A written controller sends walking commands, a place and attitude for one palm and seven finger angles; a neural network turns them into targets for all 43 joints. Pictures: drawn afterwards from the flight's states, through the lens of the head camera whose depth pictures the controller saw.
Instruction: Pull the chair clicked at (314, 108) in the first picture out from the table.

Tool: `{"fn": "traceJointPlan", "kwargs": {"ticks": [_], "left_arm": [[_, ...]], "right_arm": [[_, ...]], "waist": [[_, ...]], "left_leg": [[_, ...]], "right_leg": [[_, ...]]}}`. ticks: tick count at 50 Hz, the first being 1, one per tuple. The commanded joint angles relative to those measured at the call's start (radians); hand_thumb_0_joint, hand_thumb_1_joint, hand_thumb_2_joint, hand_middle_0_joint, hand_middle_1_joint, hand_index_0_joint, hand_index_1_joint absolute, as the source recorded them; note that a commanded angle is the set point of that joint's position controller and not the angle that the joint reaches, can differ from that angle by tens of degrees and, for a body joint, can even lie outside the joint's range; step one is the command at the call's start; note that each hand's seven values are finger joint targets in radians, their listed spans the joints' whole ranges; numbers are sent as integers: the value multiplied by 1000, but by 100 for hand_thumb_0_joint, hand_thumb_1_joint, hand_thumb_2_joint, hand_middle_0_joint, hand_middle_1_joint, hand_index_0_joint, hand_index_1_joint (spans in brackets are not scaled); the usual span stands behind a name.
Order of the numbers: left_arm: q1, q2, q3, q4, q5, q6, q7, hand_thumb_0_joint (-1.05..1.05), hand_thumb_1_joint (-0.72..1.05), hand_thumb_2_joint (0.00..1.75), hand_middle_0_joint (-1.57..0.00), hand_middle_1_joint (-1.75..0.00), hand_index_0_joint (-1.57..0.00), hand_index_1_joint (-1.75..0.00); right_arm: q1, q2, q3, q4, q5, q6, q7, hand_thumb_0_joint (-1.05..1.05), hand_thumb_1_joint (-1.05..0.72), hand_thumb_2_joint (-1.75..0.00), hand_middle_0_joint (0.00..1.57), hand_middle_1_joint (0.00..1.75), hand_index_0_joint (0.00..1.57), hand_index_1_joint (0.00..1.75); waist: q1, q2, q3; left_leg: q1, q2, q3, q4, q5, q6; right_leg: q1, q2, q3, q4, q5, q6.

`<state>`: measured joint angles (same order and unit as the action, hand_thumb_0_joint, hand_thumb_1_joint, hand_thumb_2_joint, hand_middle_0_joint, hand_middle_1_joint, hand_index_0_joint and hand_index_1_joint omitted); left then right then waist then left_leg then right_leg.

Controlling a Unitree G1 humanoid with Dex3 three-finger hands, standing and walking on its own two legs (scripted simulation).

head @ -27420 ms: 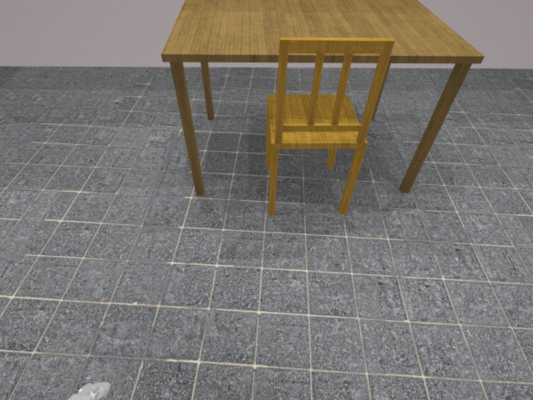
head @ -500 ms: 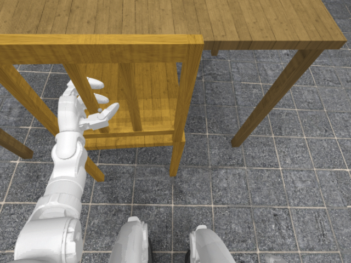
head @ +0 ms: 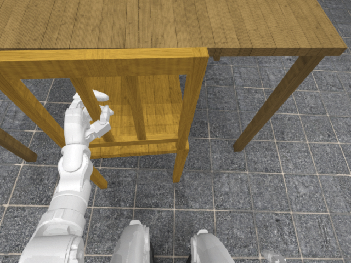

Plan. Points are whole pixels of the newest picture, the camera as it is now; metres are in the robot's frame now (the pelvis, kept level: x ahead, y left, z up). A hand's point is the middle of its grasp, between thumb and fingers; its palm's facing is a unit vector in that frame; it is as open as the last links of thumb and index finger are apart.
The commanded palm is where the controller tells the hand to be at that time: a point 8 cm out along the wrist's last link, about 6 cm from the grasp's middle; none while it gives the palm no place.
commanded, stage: hook a spindle and tug to test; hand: left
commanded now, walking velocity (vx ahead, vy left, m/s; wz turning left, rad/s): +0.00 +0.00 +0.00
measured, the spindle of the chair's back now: (96, 114) +0.45 +0.18 +0.01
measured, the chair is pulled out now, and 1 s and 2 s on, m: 0.02 0.11 0.26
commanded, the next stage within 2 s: step backward, pulling the chair out in 0.26 s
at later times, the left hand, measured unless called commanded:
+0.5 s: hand (103, 130) +0.40 +0.16 +0.03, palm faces +0.13 -0.98 -0.14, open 5.4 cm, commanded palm +0.37 +0.20 +0.02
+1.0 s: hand (110, 163) +0.32 +0.13 +0.04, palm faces +0.05 -0.99 -0.13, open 5.2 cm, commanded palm +0.30 +0.18 +0.04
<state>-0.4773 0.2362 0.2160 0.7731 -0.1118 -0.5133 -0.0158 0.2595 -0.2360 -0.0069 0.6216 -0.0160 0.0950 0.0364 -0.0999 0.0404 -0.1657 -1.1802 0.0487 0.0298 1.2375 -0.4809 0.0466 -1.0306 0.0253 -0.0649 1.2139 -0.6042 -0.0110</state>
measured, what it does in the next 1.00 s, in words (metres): rises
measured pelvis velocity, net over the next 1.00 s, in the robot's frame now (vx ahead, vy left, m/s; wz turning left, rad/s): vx -0.04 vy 0.00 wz -0.01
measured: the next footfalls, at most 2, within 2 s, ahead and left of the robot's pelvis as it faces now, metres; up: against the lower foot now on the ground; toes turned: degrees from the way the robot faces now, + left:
right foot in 1.60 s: -0.13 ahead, -0.19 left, +0.00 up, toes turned -3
left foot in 1.88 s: -0.10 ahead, +0.10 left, +0.00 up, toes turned +0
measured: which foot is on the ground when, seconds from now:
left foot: down 0.00-1.00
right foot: down 0.00-1.00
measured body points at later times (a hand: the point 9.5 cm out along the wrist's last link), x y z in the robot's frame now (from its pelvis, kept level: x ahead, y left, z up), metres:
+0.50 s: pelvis +0.01 -0.01 +0.04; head +0.12 +0.00 +0.48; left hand +0.39 +0.21 +0.04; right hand +0.11 -0.25 -0.08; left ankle +0.05 +0.09 -0.63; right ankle -0.02 -0.12 -0.63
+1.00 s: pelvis -0.04 +0.00 +0.09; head +0.05 -0.01 +0.53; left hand +0.31 +0.18 +0.05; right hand +0.04 -0.26 -0.04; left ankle +0.05 +0.09 -0.63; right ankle -0.02 -0.12 -0.63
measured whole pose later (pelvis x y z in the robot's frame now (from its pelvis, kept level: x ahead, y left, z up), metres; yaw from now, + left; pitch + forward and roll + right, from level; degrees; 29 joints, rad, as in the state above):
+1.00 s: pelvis -0.04 +0.00 +0.09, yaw +0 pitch +4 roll -2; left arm -0.43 0.17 0.08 0.93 -0.08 -0.27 0.08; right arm 0.22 -0.23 0.00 0.67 0.04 0.07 -0.09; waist -0.06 0.05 0.15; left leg -0.53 0.05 0.07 0.64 -0.18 0.04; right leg -0.42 0.05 -0.03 0.62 -0.28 -0.01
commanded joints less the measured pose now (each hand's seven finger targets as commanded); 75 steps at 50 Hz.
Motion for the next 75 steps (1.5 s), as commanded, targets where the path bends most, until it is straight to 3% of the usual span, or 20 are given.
{"fn": "traceJointPlan", "kwargs": {"ticks": [1, 12, 18, 19, 20, 22, 24, 27, 31, 37, 42, 47, 52, 55, 58, 61, 64, 67, 70, 75], "left_arm": [[-228, 140, -2, -249, 2, -85, -19, 0, 90, 90, -50, -145, -50, -145], [-169, 159, 12, -311, -17, -82, -32, 0, 90, 90, -50, -145, -50, -145], [-257, 126, -23, -281, -16, -85, -42, 0, 90, 90, -50, -145, -50, -145], [-319, 355, 43, -425, 79, 49, 58, 0, 90, 90, -50, -145, -50, -145], [-396, 340, 8, -581, 77, 96, 94, 0, 90, 90, -50, -145, -50, -145], [-257, 292, 0, -514, 82, 180, 128, 0, 90, 90, -50, -145, -50, -145], [-153, 181, -83, -310, 82, 264, 138, 0, 90, 90, -50, -145, -50, -145], [-222, 190, -96, -124, 88, 307, 153, 0, 90, 90, -50, -145, -50, -145], [-319, 184, -113, 25, 97, 272, 150, 0, 90, 90, -50, -145, -50, -145], [-280, 129, -146, 71, 86, 226, 116, 0, 90, 90, -50, -145, -50, -145], [-197, 128, -137, 0, 79, 219, 104, 0, 90, 90, -50, -145, -50, -145], [-209, 131, -143, -36, 72, 213, 100, 0, 90, 90, -50, -145, -50, -145], [-289, 161, -159, 30, 78, 199, 124, 0, 90, 90, -50, -145, -50, -145], [-308, 169, -165, 80, 85, 203, 141, 0, 90, 90, -50, -145, -50, -145], [-308, 143, -181, 94, 83, 201, 142, 0, 90, 90, -50, -145, -50, -145], [-299, 113, -200, 110, 75, 198, 137, 0, 90, 90, -50, -145, -50, -145], [-330, 77, -222, 101, 64, 196, 129, 0, 90, 90, -50, -145, -50, -145], [-351, 54, -229, 72, 74, 211, 128, 0, 90, 90, -50, -145, -50, -145], [-315, 67, -216, 71, 81, 209, 129, 0, 90, 90, -50, -145, -50, -145], [-274, 75, -197, 47, 87, 216, 122, 0, 90, 90, -50, -145, -50, -145]], "right_arm": [[75, -163, -57, -89, 5, -27, -14, 0, -90, -90, 20, 30, 20, 30], [49, -160, -54, -97, 9, -40, -22, 0, -90, -90, 20, 30, 20, 30], [42, -157, -50, -84, 9, -53, -30, 0, -90, -90, 20, 30, 20, 30], [102, -142, -39, -180, 62, 13, -51, 0, -90, -90, 20, 30, 20, 30], [111, -138, -47, -195, 74, 19, -78, 0, -90, -90, 20, 30, 20, 30], [85, -135, -43, -189, 77, 19, -105, 0, -90, -90, 20, 30, 20, 30], [61, -137, -31, -152, 77, 31, -119, 0, -90, -90, 20, 30, 20, 30], [69, -159, -28, -103, 77, 37, -133, 0, -90, -90, 20, 30, 20, 30], [81, -165, -34, -56, 73, 27, -145, 0, -90, -90, 20, 30, 20, 30], [45, -152, -48, -34, 54, -2, -140, 0, -90, -90, 20, 30, 20, 30], [-1, -150, -48, -58, 43, -27, -131, 0, -90, -90, 20, 30, 20, 30], [-19, -150, -48, -58, 56, -57, -144, 0, -90, -90, 20, 30, 20, 30], [-9, -144, -53, -11, 65, -91, -160, 0, -90, -90, 20, 30, 20, 30], [-30, -147, -46, 29, 69, -105, -162, 0, -90, -90, 20, 30, 20, 30], [-28, -153, -35, 65, 66, -124, -169, 0, -90, -90, 20, 30, 20, 30], [-24, -173, -40, 68, 69, -136, -176, 0, -90, -90, 20, 30, 20, 30], [-46, -170, -35, 46, 71, -143, -173, 0, -90, -90, 20, 30, 20, 30], [-68, -156, -24, 36, 44, -146, -172, 0, -90, -90, 20, 30, 20, 30], [-39, -153, -28, 40, 31, -157, -166, 0, -90, -90, 20, 30, 20, 30], [-12, -164, -36, 35, 27, -176, -154, 0, -90, -90, 20, 30, 20, 30]], "waist": [[3, 56, -458], [12, 35, -440], [-17, 43, -401], [60, 114, -622], [43, 185, -651], [38, 151, -588], [31, 55, -399], [22, -92, -249], [32, 38, -216], [47, 208, -222], [63, 206, -196], [61, 60, -168], [38, -90, -96], [59, -88, -65], [52, -114, -87], [59, -60, -84], [70, 5, -73], [74, 148, -60], [62, 148, -92], [55, 179, -104]], "left_leg": [[549, -10, -96, -118, 397, -32], [492, -19, -73, -107, 380, -24], [457, -21, -74, -90, 325, -22], [796, 1, -59, -289, 345, -5], [901, -8, -49, -332, 418, 1], [892, 0, -62, -354, 502, 0], [805, 26, -94, -419, 475, 6], [727, 51, -77, -477, 452, 7], [877, 88, -103, -558, 655, 10], [1061, 183, -219, -661, 846, 40], [1027, 222, -244, -727, 719, 56], [892, 193, -186, -715, 456, 39], [891, 57, -72, -594, 156, -33], [885, 12, -75, -498, 107, -54], [893, 13, -88, -579, 201, -44], [913, 91, -166, -722, 376, -7], [902, 207, -290, -858, 213, 56], [900, 303, -410, -947, 113, 91], [985, 310, -367, -880, 295, 103], [1058, 280, -322, -861, 271, 88]], "right_leg": [[42, 19, 15, -151, 390, -20], [102, 13, 33, -155, 435, -15], [58, 11, 37, -151, 389, -12], [434, -49, 120, -339, 442, -27], [504, -47, 126, -395, 618, -8], [513, -54, 120, -402, 743, 7], [507, -59, 107, -441, 694, 24], [603, -101, 135, -530, 798, 69], [614, -102, 119, -573, 796, 63], [575, -55, 88, -540, 402, 19], [650, -49, 83, -555, 265, 1], [777, -79, 117, -647, 445, 0], [687, -239, 304, -837, 388, -26], [665, -318, 338, -900, 374, -45], [726, -284, 254, -834, 528, -17], [726, -162, 151, -729, 499, 19], [686, -75, 105, -596, 216, 12], [620, -60, 99, -379, 130, -8], [618, -57, 108, -385, 103, -8], [649, -24, 71, -477, 85, 5]]}}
